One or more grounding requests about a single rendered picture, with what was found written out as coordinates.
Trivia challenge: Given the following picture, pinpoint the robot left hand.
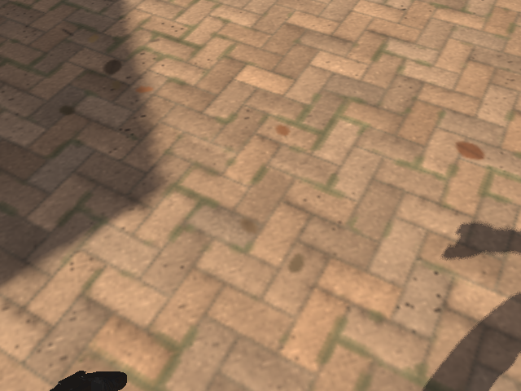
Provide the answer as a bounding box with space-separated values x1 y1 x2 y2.
50 371 127 391

